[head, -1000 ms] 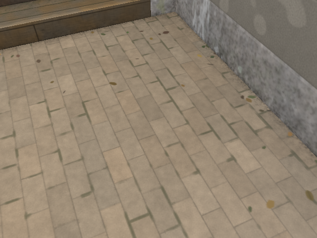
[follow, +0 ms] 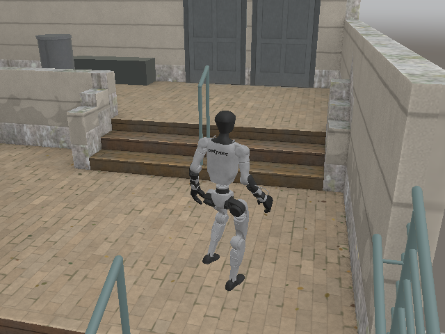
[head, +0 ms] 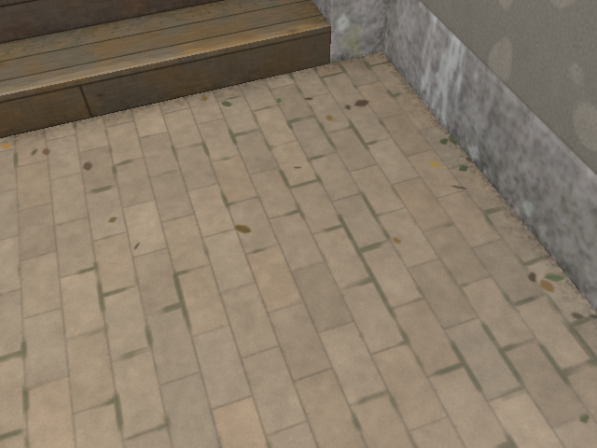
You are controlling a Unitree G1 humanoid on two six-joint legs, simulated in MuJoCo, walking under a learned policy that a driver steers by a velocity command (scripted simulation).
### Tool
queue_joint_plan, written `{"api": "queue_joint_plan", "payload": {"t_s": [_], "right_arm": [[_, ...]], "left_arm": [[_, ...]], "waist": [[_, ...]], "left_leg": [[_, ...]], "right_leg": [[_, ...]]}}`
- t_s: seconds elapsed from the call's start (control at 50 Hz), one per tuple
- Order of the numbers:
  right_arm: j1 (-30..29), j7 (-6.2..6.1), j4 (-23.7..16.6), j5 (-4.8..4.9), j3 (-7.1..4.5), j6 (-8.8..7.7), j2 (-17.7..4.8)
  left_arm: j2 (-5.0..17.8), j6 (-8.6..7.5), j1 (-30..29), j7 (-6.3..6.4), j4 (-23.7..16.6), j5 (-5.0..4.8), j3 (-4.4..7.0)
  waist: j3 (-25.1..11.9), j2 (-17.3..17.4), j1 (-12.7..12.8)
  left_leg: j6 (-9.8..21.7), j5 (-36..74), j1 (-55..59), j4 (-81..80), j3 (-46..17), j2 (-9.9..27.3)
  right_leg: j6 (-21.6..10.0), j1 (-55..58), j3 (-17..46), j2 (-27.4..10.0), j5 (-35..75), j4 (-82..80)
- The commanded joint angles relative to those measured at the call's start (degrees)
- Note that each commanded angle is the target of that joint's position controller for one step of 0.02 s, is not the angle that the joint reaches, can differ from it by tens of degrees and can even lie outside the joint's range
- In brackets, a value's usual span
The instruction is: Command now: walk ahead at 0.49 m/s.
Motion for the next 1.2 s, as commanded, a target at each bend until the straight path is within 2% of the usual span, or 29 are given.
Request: {"api": "queue_joint_plan", "payload": {"t_s": [0.02, 0.1, 0.18, 0.24, 0.28, 0.3, 0.32, 0.34, 0.36, 0.4, 0.46, 0.54, 0.66, 0.72, 0.74, 0.76, 0.78, 0.8, 0.84, 0.9, 0.96, 1.02, 1.06, 1.08, 1.1, 1.12, 1.14, 1.16, 1.2], "right_arm": [[0.33, -0.04, -2.89, -0.49, -0.47, -0.19, -2.73], [-8.01, 0.98, -4.53, 0.03, 0.32, -1.1, -1.19], [-13.62, 2.61, -6.87, 0.75, 0.42, -1.61, -1.65], [-11.23, 3.48, -7.17, 0.66, -0.23, -2.04, -3.53], [1.91, 2.9, -3.47, 0.11, -2.31, -2.13, -7.44], [12.95, 2.22, -1.59, -0.64, -3.55, -2.03, -12.07], [15.05, 2.41, -0.59, -0.85, -4.31, -1.91, -16.22], [15.95, 2.38, -1.02, 0.02, -2.98, -1.65, -10.27], [12.12, 2.03, -1.38, 0.0, -2.16, -1.54, -8.05], [4.43, 2.09, -2.3, -0.96, -1.21, -1.36, -5.7], [2.4, 2.3, -1.4, -1.14, -0.72, -2.32, -4.06], [1.21, 1.04, 0.28, -0.87, -1.19, -1.56, -6.16], [4.17, 0.59, 3.68, -0.44, -1.15, 0.13, -6.9], [3.2, 0.48, 4.47, 0.84, -0.89, 0.99, -6.4], [5.12, 0.39, 4.42, 0.26, -0.7, 0.84, -5.68], [9.07, 0.56, 4.13, -0.84, -0.29, 0.28, -3.79], [10.59, 0.21, 4.21, -0.49, 0.44, 0.35, -1.81], [6.17, 0.01, 2.95, 0.21, -0.1, 1.12, -4.08], [3.43, -0.57, 1.91, 0.92, -1.82, 3.7, -7.12], [5.24, -1.52, 1.83, 0.48, -1.89, 6.9, -4.54], [4.75, -1.13, 0.5, 0.19, -1.6, 7.22, -3.16], [3.79, 0.06, -1.02, 0.19, -1.8, 6.97, -4.14], [6.73, 0.77, -0.41, -0.06, -2.37, 7.02, -4.52], [8.22, 0.83, 0.21, -0.46, -2.95, 7.17, -5.29], [8.95, 0.37, -0.2, -0.99, -3.86, 7.2, -8.32], [7.55, -0.57, -2.79, -1.06, -5.22, 7.27, -15.91], [8.69, -0.25, -3.35, -3.4, -4.74, 5.75, -15.27], [5.84, -0.25, -3.64, -3.45, -4.28, 4.36, -13.62], [-0.28, -0.73, -4.96, -0.72, -3.46, 3.53, -10.02]], "left_arm": [[8.22, -1.22, -4.02, 0.72, -3.88, -0.25, 1.59], [9.75, -0.37, -0.03, 1.09, -2.2, -1.07, 1.71], [10.41, 0.9, 3.7, 1.16, -0.23, -1.41, 1.84], [11.65, 1.73, 2.94, 1.47, 0.35, -1.53, 2.29], [10.69, 2.15, 1.02, 1.7, 0.06, -1.45, 1.8], [7.79, 1.96, 1.14, 1.91, -1.43, -0.13, 0.49], [1.43, 0.58, 8.82, 1.37, -2.34, -0.49, -1.4], [7.29, -0.57, 5.7, 1.05, -1.19, -1.47, -0.21], [9.85, -1.08, -0.31, 0.88, -3.0, -2.61, 0.54], [8.7, -0.8, -5.41, 1.53, -4.05, -0.92, 0.49], [5.73, 1.39, -1.1, 1.93, -2.88, -0.51, 0.26], [3.21, 2.26, -5.03, 2.17, -3.62, 0.19, -0.76], [4.8, 2.38, -12.92, 1.54, -5.02, 0.11, -0.43], [6.06, 1.75, -11.45, 1.57, -4.61, 1.02, 0.37], [9.23, 1.52, -9.78, 2.11, -4.2, 1.49, 1.26], [12.63, 1.92, -8.84, 2.86, -4.68, 1.75, 2.07], [11.35, 3.19, -6.94, 3.42, -4.45, 0.95, 2.23], [8.47, 3.88, -4.26, 3.57, -4.14, 0.48, 1.54], [9.62, 4.24, -6.26, 4.05, -4.72, 0.72, 1.78], [8.04, 4.54, -16.16, 4.27, -5.61, 0.65, 1.52], [8.34, 4.74, -18.27, 4.54, -4.86, 0.67, 1.79], [9.88, 5.07, -16.73, 4.8, -3.5, -0.03, 2.25], [10.46, 5.71, -17.09, 4.76, -2.84, -1.0, 2.42], [9.32, 6.02, -16.04, 4.64, -2.07, -1.45, 2.27], [6.97, 6.47, -13.21, 4.25, -0.97, -1.03, 1.93], [5.2, 6.42, -15.24, 4.24, -3.99, 0.64, 1.36], [7.43, 5.95, -22.32, 4.6, -5.78, 0.77, 2.14], [7.91, 5.92, -21.11, 4.66, -5.53, -0.19, 2.52], [8.92, 6.03, -17.01, 5.3, -2.7, 0.37, 3.35]], "waist": [[1.2, -4.58, -2.67], [2.19, -4.67, 1.09], [3.49, -5.45, 3.28], [1.93, -7.29, 0.9], [-6.14, -6.85, -5.96], [-15.47, -0.7, -9.75], [-22.09, 15.38, -5.65], [-22.83, 10.37, -8.67], [-14.12, 6.65, -8.63], [-5.26, -0.13, -4.75], [-5.26, 1.1, -0.29], [-4.78, 1.62, -0.01], [-4.71, 2.47, -3.33], [-4.39, 1.34, -1.34], [-5.95, -1.54, -1.83], [-9.72, -8.01, -4.28], [-13.57, -14.93, -2.65], [-14.08, -16.39, 0.77], [-11.5, -11.28, 0.57], [-5.26, -11.82, -3.68], [-5.66, -12.95, -3.98], [-7.88, -12.58, -3.09], [-7.78, -11.15, -4.83], [-6.53, -8.82, -5.03], [-2.96, 0.97, -4.21], [0.92, 17.95, -3.23], [-0.72, 12.62, -6.87], [-0.79, 9.28, -4.51], [-1.9, 5.12, -1.77]], "left_leg": [[-1.23, 9.59, -2.0, -7.57, -1.12, 2.03], [-1.16, 18.09, 1.32, -22.47, 1.74, -0.79], [0.33, 13.67, -0.36, -29.68, 1.95, -2.33], [3.11, 6.53, 4.79, -33.03, 2.84, -4.21], [6.18, 6.97, 23.78, -35.04, 5.41, -7.26], [10.0, 11.51, 42.27, -32.33, -5.58, 2.91], [19.69, -0.08, 61.64, -39.06, -33.81, 15.08], [19.2, -8.15, 62.57, -43.98, -39.49, 14.63], [16.38, -6.61, 55.89, -44.49, -30.22, 12.62], [14.49, 17.52, 38.98, -45.46, -17.42, 8.67], [14.15, 37.09, 30.38, -47.42, -8.11, 5.78], [12.81, 43.31, 27.21, -48.12, 0.25, 2.91], [11.5, 34.23, 31.57, -45.56, -0.26, 3.84], [9.07, 25.53, 31.45, -38.91, -3.37, 1.78], [6.59, 19.59, 28.84, -35.06, -3.0, -1.42], [3.86, 4.19, 20.19, -29.22, -1.1, -5.83], [0.88, -13.28, 11.94, -21.04, 2.32, -9.34], [-0.85, -27.14, 7.37, -11.33, 1.96, -9.89], [-2.21, -26.79, 2.94, 4.89, -0.19, -7.43], [-3.55, -17.58, 9.67, 0.38, 1.51, -5.47], [-2.84, -13.07, 16.49, -8.82, 3.77, -5.02], [-1.14, -9.76, 19.82, -17.19, 4.77, -4.71], [1.22, -4.46, 25.31, -26.11, 7.33, -6.43], [3.12, -2.88, 28.02, -30.57, 7.0, -7.68], [6.45, 1.89, 30.2, -39.45, -2.86, -2.76], [15.84, 8.69, 30.89, -47.1, -26.43, 12.04], [20.06, 5.57, 26.48, -49.65, -30.28, 13.53], [17.47, 2.64, 26.47, -49.04, -25.4, 10.86], [11.39, 1.95, 27.65, -46.52, -18.55, 6.04]], "right_leg": [[-9.65, -1.82, 11.65, -15.4, 7.39, -11.37], [-7.33, 1.13, 7.7, -14.13, 8.44, -10.35], [-7.04, 9.5, 9.28, -17.42, 7.77, -6.36], [-5.44, 13.38, 10.26, -19.29, 15.63, -1.72], [-2.81, 10.81, 6.42, -14.93, 31.23, 13.41], [-0.42, -0.75, 3.37, -11.5, 18.09, 31.52], [3.61, -24.84, 4.01, -0.87, -19.48, 51.25], [3.52, -32.01, 11.19, -3.0, -23.3, 57.99], [3.08, -35.91, 9.93, -5.83, -18.59, 59.1], [3.95, -30.73, 7.5, -9.76, -11.73, 53.36], [5.6, -21.68, 7.12, -10.53, -9.94, 46.79], [6.82, -18.1, 5.56, -9.7, 0.23, 31.45], [5.54, -13.77, 5.62, -7.6, 7.42, 17.05], [3.09, -7.02, 4.76, -5.97, 11.96, 6.19], [1.62, -0.21, 7.88, -9.56, 28.61, 6.01], [-2.54, 11.21, 12.9, -17.2, 44.45, 10.55], [-9.37, 17.82, 19.06, -23.98, 44.4, 10.4], [-12.68, 17.69, 24.14, -27.36, 39.29, 6.86], [-12.21, 11.3, 23.2, -27.42, 22.98, 2.68], [-7.74, -4.26, 12.75, -21.81, 5.7, -2.82], [-6.94, -7.53, 5.78, -20.12, 7.48, -2.59], [-6.77, -3.53, 5.5, -22.78, 8.56, -0.81], [-4.15, -4.54, 3.53, -22.33, 3.03, 2.51], [-1.17, -6.91, 1.4, -20.43, -3.47, 6.51], [3.82, -13.76, -3.64, -15.64, -11.79, 17.52], [9.21, -29.16, -6.24, -5.63, -26.68, 32.01], [8.02, -29.44, 4.57, -4.56, -28.57, 43.36], [6.85, -29.9, 7.03, -5.58, -23.37, 46.62], [6.66, -29.46, 7.97, -6.81, -14.44, 46.5]]}}
Next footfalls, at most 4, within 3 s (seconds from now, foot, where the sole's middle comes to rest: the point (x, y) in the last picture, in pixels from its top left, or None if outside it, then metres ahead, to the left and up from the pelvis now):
0.30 left None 0.34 0.16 -0.78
0.74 right None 0.50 -0.06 -0.78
1.10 left None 0.40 0.19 -0.78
1.60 right None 0.47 -0.01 -0.78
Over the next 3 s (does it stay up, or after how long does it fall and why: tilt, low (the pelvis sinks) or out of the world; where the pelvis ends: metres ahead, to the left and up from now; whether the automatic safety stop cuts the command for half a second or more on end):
stays up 0.80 0.38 -0.02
